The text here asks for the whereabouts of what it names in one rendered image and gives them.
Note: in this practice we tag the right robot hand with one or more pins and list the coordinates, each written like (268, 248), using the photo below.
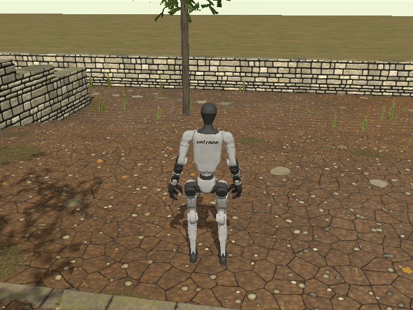
(238, 189)

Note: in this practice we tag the left robot upper arm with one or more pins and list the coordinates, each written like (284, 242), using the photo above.
(184, 145)

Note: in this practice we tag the left robot hand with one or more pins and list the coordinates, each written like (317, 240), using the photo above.
(172, 191)

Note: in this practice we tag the left robot forearm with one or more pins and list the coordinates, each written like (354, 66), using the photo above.
(176, 173)

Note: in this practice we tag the right robot thigh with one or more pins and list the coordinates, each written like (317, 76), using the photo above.
(221, 189)

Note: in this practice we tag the right robot forearm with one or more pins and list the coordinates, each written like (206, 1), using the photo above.
(235, 174)

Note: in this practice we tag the right robot upper arm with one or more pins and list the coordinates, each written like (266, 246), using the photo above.
(230, 147)

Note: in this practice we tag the left robot shin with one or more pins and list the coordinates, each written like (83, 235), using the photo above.
(192, 233)

